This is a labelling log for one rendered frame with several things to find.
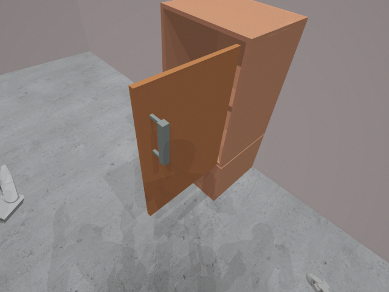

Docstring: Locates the left robot hand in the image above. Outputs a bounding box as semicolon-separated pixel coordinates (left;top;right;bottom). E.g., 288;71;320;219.
0;164;24;223

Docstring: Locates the cupboard door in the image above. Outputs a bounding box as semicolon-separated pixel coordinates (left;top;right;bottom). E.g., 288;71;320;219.
128;44;241;216

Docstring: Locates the handle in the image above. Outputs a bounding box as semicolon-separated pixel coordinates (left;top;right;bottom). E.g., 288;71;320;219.
150;114;170;166

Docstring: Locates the right robot hand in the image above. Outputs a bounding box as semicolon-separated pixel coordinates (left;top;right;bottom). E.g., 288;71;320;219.
306;273;331;292

